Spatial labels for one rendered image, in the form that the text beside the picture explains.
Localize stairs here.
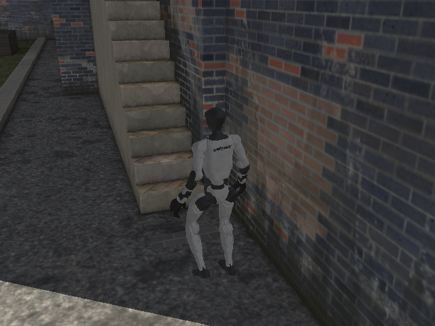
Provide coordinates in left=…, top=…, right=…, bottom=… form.
left=89, top=0, right=205, bottom=214

